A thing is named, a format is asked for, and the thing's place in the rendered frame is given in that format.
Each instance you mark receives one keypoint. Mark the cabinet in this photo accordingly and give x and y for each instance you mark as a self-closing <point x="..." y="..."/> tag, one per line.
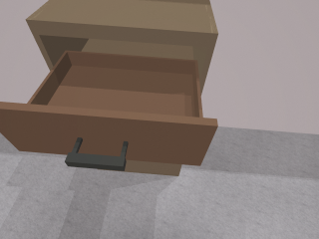
<point x="174" y="29"/>

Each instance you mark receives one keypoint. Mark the drawer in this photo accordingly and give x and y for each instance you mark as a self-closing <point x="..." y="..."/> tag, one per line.
<point x="153" y="103"/>

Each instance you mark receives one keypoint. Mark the handle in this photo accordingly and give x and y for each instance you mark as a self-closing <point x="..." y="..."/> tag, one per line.
<point x="96" y="161"/>

